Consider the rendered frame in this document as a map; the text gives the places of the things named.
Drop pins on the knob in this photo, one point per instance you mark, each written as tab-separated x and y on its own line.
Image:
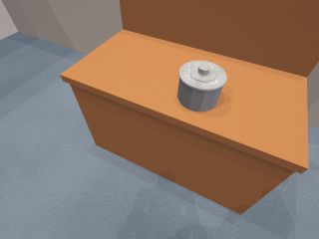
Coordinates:
203	69

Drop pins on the lid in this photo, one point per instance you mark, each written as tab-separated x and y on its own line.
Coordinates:
214	80

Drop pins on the pot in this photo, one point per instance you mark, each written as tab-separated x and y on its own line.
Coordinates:
196	100

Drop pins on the table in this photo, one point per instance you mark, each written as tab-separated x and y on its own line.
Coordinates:
256	135

